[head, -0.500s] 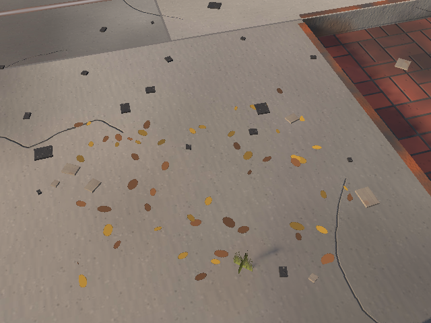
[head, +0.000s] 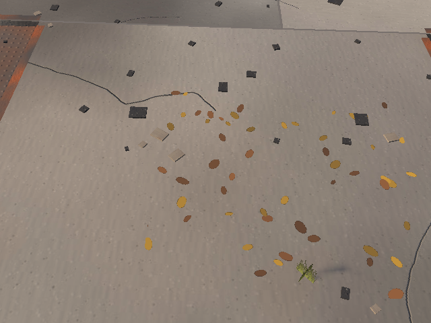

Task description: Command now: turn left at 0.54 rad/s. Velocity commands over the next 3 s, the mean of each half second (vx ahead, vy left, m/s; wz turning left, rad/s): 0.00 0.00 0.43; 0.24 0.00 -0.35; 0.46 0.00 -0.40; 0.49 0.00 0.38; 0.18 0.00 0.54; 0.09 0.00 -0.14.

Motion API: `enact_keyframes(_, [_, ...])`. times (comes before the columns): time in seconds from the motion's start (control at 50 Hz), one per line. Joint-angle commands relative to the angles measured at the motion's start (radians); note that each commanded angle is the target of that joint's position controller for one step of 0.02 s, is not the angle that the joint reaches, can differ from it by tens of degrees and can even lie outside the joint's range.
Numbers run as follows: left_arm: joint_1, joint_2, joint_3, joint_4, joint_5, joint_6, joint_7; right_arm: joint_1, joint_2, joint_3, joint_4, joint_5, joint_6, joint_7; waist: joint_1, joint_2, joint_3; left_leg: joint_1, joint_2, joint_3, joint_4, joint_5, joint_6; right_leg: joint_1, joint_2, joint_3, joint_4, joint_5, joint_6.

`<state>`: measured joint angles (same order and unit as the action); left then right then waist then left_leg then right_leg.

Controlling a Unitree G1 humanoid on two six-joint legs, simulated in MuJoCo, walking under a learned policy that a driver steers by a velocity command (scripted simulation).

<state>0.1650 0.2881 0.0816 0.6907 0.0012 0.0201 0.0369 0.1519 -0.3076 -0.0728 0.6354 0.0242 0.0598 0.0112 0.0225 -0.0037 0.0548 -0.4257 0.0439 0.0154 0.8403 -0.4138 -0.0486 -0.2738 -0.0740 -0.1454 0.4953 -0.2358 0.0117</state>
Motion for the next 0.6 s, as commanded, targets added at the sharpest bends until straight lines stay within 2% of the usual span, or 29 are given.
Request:
enact_keyframes(0.02, [-0.036, 0.173, 0.048, -0.054, -0.027, -0.004, -0.001, 0.066, -0.078, -0.029, -0.062, -0.002, -0.006, 0.016, -0.040, -0.145, -0.168, 0.144, -0.044, 0.078, -0.267, 0.169, 0.038, 0.120, -0.213, 0.116, -0.035, 0.342, -0.165])
enact_keyframes(0.04, [0.004, 0.145, 0.041, -0.034, -0.031, -0.006, -0.005, 0.101, -0.101, -0.041, -0.051, -0.008, -0.004, 0.008, -0.045, -0.099, -0.162, 0.240, -0.067, 0.056, -0.361, 0.247, 0.070, 0.053, -0.184, 0.072, 0.046, 0.228, -0.107])
enact_keyframes(0.06, [0.040, 0.096, 0.030, -0.028, -0.002, -0.006, -0.012, 0.125, -0.190, -0.067, -0.061, -0.010, -0.007, -0.007, -0.031, 0.113, -0.139, 0.376, 0.068, -0.168, -0.437, 0.531, 0.137, -0.146, -0.097, -0.016, 0.268, -0.037, -0.012])
enact_keyframes(0.08, [-0.023, 0.066, 0.012, -0.098, 0.039, -0.010, -0.009, 0.115, -0.303, -0.082, -0.105, -0.037, -0.018, -0.013, -0.032, 0.358, -0.122, 0.408, 0.336, -0.565, -0.466, 0.796, 0.348, -0.433, 0.053, 0.016, 0.522, -0.455, 0.072])
enact_keyframes(0.1, [-0.117, 0.115, 0.026, -0.108, 0.022, -0.015, -0.001, 0.148, -0.257, -0.072, -0.103, -0.066, -0.043, -0.004, -0.115, 0.216, -0.199, 0.368, 0.352, -0.579, -0.495, 0.718, 0.427, -0.433, 0.062, 0.187, 0.687, -0.471, 0.066])
enact_keyframes(0.12, [-0.117, 0.124, 0.031, -0.103, 0.000, -0.012, 0.003, 0.107, -0.232, -0.059, -0.094, -0.063, -0.061, -0.003, -0.077, 0.170, -0.157, 0.340, 0.295, -0.487, -0.497, 0.625, 0.380, -0.448, 0.048, 0.216, 0.717, -0.383, 0.049])
enact_keyframes(0.14, [-0.089, 0.126, 0.036, -0.078, 0.002, -0.008, 0.011, 0.049, -0.204, -0.055, -0.094, -0.039, -0.066, -0.010, -0.043, 0.122, -0.130, 0.320, 0.234, -0.419, -0.489, 0.543, 0.316, -0.451, 0.032, 0.223, 0.693, -0.286, 0.043])
enact_keyframes(0.16, [-0.078, 0.137, 0.041, -0.064, 0.012, -0.005, 0.019, 0.006, -0.171, -0.043, -0.100, -0.020, -0.063, -0.018, -0.027, 0.114, -0.122, 0.304, 0.204, -0.387, -0.482, 0.537, 0.280, -0.443, 0.026, 0.231, 0.667, -0.220, 0.048])
enact_keyframes(0.18, [-0.062, 0.134, 0.042, -0.056, 0.015, -0.004, 0.018, -0.014, -0.159, -0.035, -0.104, -0.015, -0.058, -0.026, -0.010, 0.121, -0.131, 0.266, 0.176, -0.354, -0.480, 0.582, 0.270, -0.390, 0.041, 0.223, 0.676, -0.173, 0.056])
enact_keyframes(0.22, [-0.043, 0.108, 0.035, -0.045, 0.008, -0.009, 0.010, -0.006, -0.149, -0.031, -0.106, -0.022, -0.052, -0.036, -0.004, 0.118, -0.163, 0.269, 0.151, -0.335, -0.476, 0.598, 0.270, -0.349, 0.065, 0.217, 0.657, -0.116, 0.068])
enact_keyframes(0.3, [-0.082, 0.076, 0.017, -0.042, 0.001, -0.013, 0.002, 0.020, -0.149, -0.033, -0.098, -0.019, -0.044, -0.050, -0.031, 0.126, -0.163, 0.315, 0.135, -0.350, -0.468, 0.496, 0.264, -0.318, 0.072, 0.225, 0.435, -0.077, 0.082])
enact_keyframes(0.38, [-0.096, 0.080, 0.011, -0.041, -0.006, -0.018, -0.012, 0.023, -0.149, -0.030, -0.090, -0.030, -0.036, -0.041, -0.054, 0.160, -0.141, 0.245, 0.136, -0.384, -0.465, 0.425, 0.279, -0.190, 0.070, 0.210, 0.298, -0.119, 0.074])
enact_keyframes(0.44, [-0.067, 0.068, 0.002, -0.026, -0.009, -0.025, -0.026, 0.002, -0.088, -0.002, -0.076, -0.038, -0.037, -0.030, -0.049, 0.151, -0.145, 0.222, 0.137, -0.376, -0.445, 0.435, 0.272, -0.069, 0.046, 0.195, 0.164, -0.107, 0.056])
enact_keyframes(0.48, [-0.031, 0.033, -0.013, -0.008, 0.001, -0.034, -0.040, 0.005, -0.039, 0.020, -0.047, -0.037, -0.045, -0.023, -0.010, 0.119, -0.132, 0.172, 0.095, -0.327, -0.436, 0.374, 0.217, 0.096, 0.048, 0.182, -0.102, 0.113, 0.031])
enact_keyframes(0.5, [-0.035, 0.066, -0.011, -0.013, 0.014, -0.036, -0.039, 0.049, -0.034, 0.022, -0.028, -0.051, -0.057, -0.020, -0.031, 0.081, -0.134, 0.146, 0.057, -0.298, -0.422, 0.295, 0.167, 0.165, 0.007, 0.240, -0.113, 0.235, 0.010])
enact_keyframes(0.52, [-0.055, 0.149, 0.002, -0.031, 0.016, -0.037, -0.033, 0.101, -0.052, 0.017, -0.025, -0.071, -0.069, -0.017, -0.091, -0.047, -0.134, 0.127, -0.019, -0.224, -0.361, 0.182, 0.118, 0.177, -0.077, 0.334, -0.073, 0.429, -0.043])
enact_keyframes(0.54, [-0.094, 0.150, 0.005, -0.022, 0.008, -0.035, -0.036, 0.104, -0.053, 0.014, -0.026, -0.073, -0.075, -0.020, -0.117, -0.142, -0.127, 0.191, -0.064, -0.151, -0.385, 0.142, 0.072, 0.067, -0.085, 0.361, -0.076, 0.292, -0.110])
enact_keyframes(0.56, [-0.103, 0.131, 0.005, -0.036, -0.001, -0.035, -0.040, 0.037, -0.099, 0.003, -0.024, -0.068, -0.073, -0.027, -0.067, -0.128, -0.089, 0.213, -0.071, -0.130, -0.358, 0.158, 0.052, 0.013, -0.064, 0.374, -0.099, 0.183, -0.116])
enact_keyframes(0.58, [-0.078, 0.116, -0.001, -0.026, -0.001, -0.035, -0.036, 0.010, -0.098, -0.002, -0.033, -0.062, -0.070, -0.034, -0.054, -0.120, -0.114, 0.233, -0.080, -0.104, -0.336, 0.123, 0.054, 0.003, -0.050, 0.378, -0.115, 0.054, -0.106])
enact_keyframes(0.6, [-0.064, 0.123, -0.002, -0.021, -0.008, -0.036, -0.033, -0.003, -0.078, -0.001, -0.039, -0.055, -0.064, -0.039, -0.053, -0.137, -0.099, 0.223, -0.094, -0.077, -0.310, 0.048, 0.062, -0.018, -0.032, 0.389, -0.121, -0.080, -0.107])
